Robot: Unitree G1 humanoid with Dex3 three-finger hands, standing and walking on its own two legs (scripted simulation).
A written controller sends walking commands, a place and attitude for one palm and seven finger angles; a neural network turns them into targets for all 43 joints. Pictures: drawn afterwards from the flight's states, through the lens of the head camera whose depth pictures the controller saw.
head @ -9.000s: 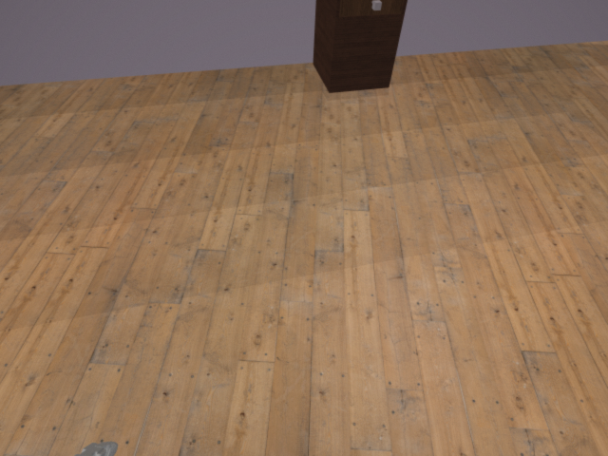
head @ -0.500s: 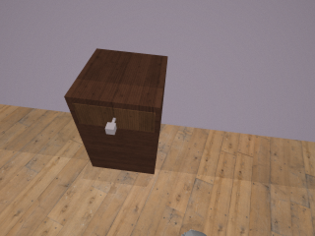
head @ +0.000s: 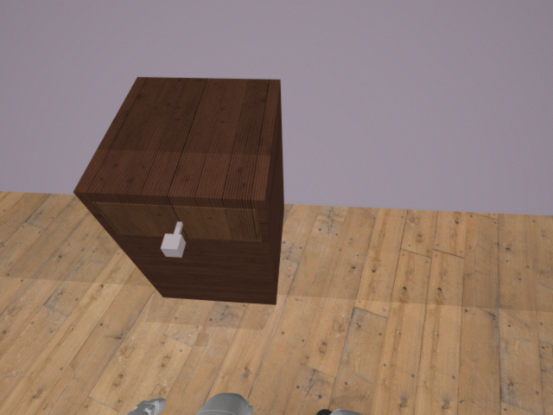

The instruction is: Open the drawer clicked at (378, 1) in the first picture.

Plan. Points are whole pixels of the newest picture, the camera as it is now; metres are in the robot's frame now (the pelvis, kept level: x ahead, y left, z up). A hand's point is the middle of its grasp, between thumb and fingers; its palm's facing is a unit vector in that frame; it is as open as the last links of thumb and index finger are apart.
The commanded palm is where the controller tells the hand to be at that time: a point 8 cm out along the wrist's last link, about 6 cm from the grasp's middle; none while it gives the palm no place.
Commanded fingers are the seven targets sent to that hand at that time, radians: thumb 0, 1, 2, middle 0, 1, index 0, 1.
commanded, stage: come to a stop and stand still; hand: left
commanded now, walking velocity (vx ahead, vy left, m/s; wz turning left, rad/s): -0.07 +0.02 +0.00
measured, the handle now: (175, 237) +0.50 +0.28 -0.22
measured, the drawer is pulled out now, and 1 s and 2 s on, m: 0.00 0.00 0.00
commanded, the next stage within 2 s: look again from close up in 1.14 s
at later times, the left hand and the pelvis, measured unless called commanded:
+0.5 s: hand out of the picture +0.01 +0.26 -0.16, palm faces -0.02 -0.97 -0.25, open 7.4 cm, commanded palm none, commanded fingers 0.00 0.90 0.90 -0.20 -0.30 -0.20 -0.30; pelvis -0.03 +0.06 +0.00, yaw -4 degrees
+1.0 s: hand out of the picture +0.02 +0.20 -0.16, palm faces -0.04 -0.97 -0.22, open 7.2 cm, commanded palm none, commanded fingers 0.00 0.90 0.90 -0.20 -0.30 -0.20 -0.30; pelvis -0.02 +0.02 +0.00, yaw -3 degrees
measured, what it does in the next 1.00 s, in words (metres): steps on the spot: left foot, then right foot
